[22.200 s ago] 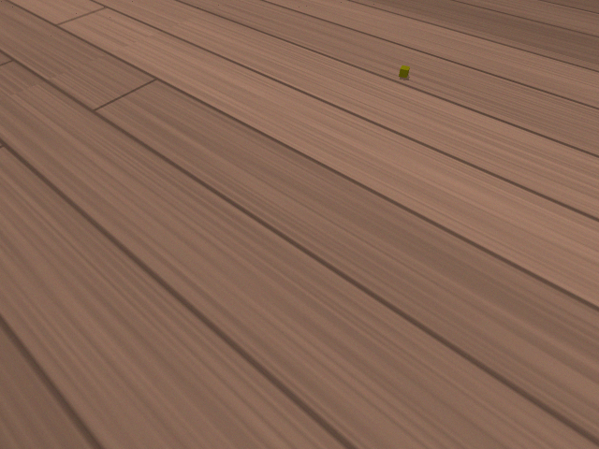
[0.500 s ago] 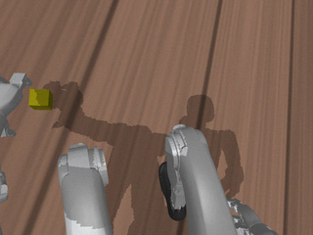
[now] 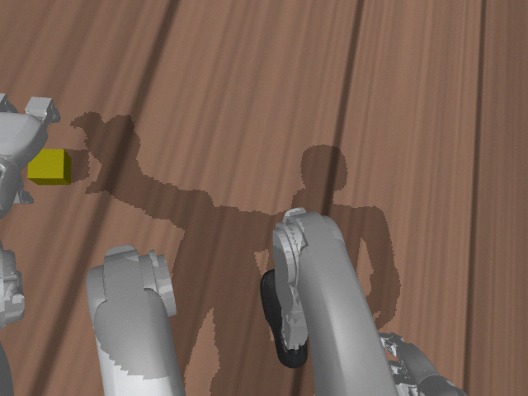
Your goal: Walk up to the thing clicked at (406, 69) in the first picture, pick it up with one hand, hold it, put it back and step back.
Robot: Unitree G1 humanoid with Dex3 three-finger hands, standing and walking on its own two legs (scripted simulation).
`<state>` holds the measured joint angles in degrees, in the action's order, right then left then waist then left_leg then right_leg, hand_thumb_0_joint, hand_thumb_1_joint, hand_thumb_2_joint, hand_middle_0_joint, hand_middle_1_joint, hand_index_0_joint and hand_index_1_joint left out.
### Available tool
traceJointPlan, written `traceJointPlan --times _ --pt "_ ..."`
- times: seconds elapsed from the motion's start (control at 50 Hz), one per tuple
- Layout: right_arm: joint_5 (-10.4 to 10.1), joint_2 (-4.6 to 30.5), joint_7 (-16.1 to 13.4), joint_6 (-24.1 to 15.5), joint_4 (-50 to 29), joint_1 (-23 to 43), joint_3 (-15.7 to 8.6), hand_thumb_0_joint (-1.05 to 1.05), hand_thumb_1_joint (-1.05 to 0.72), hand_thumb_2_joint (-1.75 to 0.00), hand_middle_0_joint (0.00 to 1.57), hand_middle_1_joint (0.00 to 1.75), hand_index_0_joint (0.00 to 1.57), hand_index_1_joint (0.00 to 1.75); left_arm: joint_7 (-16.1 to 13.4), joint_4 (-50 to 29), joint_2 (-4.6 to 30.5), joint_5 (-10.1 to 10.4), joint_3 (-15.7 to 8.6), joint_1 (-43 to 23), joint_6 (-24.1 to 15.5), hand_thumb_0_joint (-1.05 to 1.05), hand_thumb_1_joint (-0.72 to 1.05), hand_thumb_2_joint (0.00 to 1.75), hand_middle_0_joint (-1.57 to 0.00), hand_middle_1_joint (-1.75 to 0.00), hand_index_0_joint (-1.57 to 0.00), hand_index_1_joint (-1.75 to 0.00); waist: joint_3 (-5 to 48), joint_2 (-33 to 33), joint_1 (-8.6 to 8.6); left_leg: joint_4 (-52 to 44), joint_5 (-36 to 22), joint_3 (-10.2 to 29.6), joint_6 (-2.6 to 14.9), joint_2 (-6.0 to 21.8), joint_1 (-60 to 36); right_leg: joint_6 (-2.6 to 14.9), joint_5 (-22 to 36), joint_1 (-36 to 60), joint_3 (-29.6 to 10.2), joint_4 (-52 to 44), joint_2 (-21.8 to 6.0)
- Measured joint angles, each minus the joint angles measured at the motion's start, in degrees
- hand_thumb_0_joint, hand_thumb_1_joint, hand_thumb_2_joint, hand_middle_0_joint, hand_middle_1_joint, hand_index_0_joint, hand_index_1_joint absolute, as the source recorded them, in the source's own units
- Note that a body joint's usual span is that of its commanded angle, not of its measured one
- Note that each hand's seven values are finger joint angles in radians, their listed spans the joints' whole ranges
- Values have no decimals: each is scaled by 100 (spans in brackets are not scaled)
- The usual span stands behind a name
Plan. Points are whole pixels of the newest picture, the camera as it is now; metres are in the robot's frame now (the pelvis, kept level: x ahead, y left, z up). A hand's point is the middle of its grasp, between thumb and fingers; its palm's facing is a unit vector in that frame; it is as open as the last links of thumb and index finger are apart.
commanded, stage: approach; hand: left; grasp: from above
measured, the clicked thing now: (50, 167) +0.48 +0.28 -0.30
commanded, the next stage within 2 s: close in in 0.70 s
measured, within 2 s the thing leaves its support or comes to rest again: neither
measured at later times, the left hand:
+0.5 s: hand (7, 177) +0.44 +0.30 -0.18, palm faces -0.58 -0.06 -0.81, open 13.7 cm
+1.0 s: hand out of the picture +0.46 +0.31 -0.17, palm faces -0.51 +0.00 -0.86, open 13.6 cm
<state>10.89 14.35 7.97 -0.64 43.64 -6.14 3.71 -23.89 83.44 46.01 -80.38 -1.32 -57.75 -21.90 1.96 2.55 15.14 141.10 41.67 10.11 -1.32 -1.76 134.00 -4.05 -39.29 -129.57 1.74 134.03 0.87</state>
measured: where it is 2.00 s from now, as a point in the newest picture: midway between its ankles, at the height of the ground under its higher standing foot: (225, 358)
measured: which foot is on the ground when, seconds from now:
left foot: down 0.00-1.00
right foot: down 0.00-1.00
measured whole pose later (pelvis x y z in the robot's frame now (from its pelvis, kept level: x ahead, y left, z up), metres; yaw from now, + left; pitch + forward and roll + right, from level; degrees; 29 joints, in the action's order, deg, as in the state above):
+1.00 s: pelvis -0.01 +0.01 +0.00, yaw -1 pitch +34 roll -12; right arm 9.3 14.3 7.2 -0.9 40.8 -6.9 7.4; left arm -19.2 91.0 48.8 -78.0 0.6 -64.3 -14.7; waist 1.3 1.0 17.8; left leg 140.0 38.2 8.3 1.4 -1.6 135.9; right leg -3.4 -36.7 -130.0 0.8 132.1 0.9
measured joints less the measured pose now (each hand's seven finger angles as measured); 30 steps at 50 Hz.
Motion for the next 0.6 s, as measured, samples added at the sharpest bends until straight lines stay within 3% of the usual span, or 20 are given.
traceJointPlan --times 0.08,0.16,0.22,0.32,0.42,0.48,0.54,0.6 --pt "-18 20 -10 -10 -115 -24 50 0 -92 -90 21 30 20 30 -133 63 -36 -133 -61 -257 195 0 -44 93 -8 -105 -12 -101 -3 -52 178 -18 -7 4 15 6 39 39 18 -27 15 -37 2" --pt "-70 51 -7 33 -243 -113 91 0 -92 -90 21 30 20 30 -174 102 -38 -127 -203 -397 543 0 -44 93 -8 -105 -12 -101 5 -170 318 -74 -23 -23 40 27 60 50 46 -56 2 -93 5" --pt "-139 78 -8 100 -290 -182 139 0 -92 -90 21 30 20 30 -45 172 -39 12 -188 -427 809 0 -44 93 -8 -104 -11 -100 -11 -272 344 -142 -41 -58 68 50 35 2 68 -41 -24 -157 13" --pt "-234 108 -12 201 -365 -260 230 0 -92 -90 21 30 20 30 514 109 39 423 -169 -217 944 0 -44 93 -8 -104 -11 -100 -148 -366 289 -265 -99 -94 92 71 -82 -87 126 66 -53 -272 18" --pt "-216 152 -21 236 -421 -322 309 0 -92 -90 21 30 20 30 1027 -131 217 794 -213 92 580 0 -44 92 -8 -104 -12 -100 -295 -298 141 -310 -185 -66 64 45 -142 -101 193 141 -26 -315 1" --pt "-159 177 -29 257 -406 -331 312 0 -92 -90 21 30 20 30 1133 -273 306 869 -152 222 162 0 -43 91 -8 -105 -13 -100 -347 -191 26 -256 -215 -9 34 21 -139 -83 219 161 20 -283 -3" --pt "-110 200 -43 273 -360 -306 277 0 -92 -90 21 30 20 30 1070 -468 321 755 -48 349 -298 0 -43 91 -9 -105 -13 -100 -361 -72 -70 -153 -207 46 23 8 -138 -68 219 186 62 -219 8" --pt "-73 223 -37 304 -320 -245 220 0 -92 -90 21 30 20 30 771 -690 246 494 7 460 -609 0 -43 91 -8 -105 -13 -100 -317 3 -112 -40 -179 75 39 -4 -134 -24 190 217 87 -144 14"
